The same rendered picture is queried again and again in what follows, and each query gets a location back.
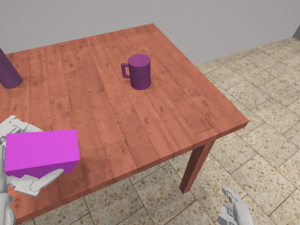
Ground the sponge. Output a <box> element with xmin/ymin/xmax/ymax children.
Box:
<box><xmin>5</xmin><ymin>129</ymin><xmax>80</xmax><ymax>178</ymax></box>

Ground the table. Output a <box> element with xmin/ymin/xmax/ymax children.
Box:
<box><xmin>0</xmin><ymin>23</ymin><xmax>249</xmax><ymax>225</ymax></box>

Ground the left robot hand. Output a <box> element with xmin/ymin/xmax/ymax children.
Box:
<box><xmin>0</xmin><ymin>115</ymin><xmax>64</xmax><ymax>197</ymax></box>

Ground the left robot forearm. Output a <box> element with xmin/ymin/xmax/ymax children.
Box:
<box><xmin>0</xmin><ymin>193</ymin><xmax>16</xmax><ymax>225</ymax></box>

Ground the right robot hand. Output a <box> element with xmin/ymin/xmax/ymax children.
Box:
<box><xmin>217</xmin><ymin>187</ymin><xmax>255</xmax><ymax>225</ymax></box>

